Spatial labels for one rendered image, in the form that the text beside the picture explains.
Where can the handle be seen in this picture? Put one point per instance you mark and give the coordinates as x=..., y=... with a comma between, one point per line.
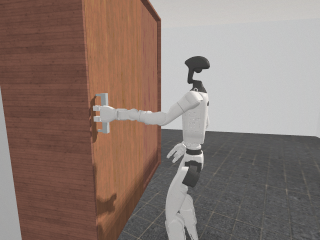
x=104, y=102

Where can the robot right hand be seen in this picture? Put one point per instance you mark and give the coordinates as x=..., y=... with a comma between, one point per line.
x=180, y=151

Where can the right robot forearm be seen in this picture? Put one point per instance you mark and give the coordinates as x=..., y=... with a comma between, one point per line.
x=184, y=144

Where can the left robot forearm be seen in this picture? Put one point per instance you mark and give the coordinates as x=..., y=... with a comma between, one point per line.
x=147, y=117

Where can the left robot shin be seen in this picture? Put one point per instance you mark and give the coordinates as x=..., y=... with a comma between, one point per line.
x=175, y=230

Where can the left robot upper arm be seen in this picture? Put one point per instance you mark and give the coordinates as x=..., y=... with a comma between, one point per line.
x=188, y=102

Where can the right robot upper arm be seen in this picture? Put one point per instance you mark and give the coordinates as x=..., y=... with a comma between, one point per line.
x=207, y=122

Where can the wardrobe door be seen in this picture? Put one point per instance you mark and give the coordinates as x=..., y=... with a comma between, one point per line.
x=149, y=79
x=113, y=39

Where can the robot left hand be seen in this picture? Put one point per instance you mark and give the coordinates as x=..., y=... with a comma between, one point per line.
x=107, y=114

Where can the robot head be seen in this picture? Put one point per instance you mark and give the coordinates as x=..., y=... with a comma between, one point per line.
x=196, y=64

